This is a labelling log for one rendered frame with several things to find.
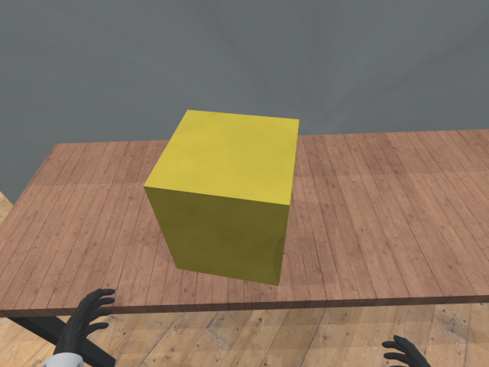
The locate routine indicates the robot right hand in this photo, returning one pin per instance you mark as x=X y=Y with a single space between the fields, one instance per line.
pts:
x=413 y=357

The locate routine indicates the carton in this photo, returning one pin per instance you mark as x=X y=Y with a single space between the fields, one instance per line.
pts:
x=221 y=193

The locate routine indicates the robot left hand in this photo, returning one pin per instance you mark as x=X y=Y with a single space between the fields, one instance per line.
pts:
x=77 y=327

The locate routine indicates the table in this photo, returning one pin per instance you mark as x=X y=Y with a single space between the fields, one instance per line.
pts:
x=375 y=219

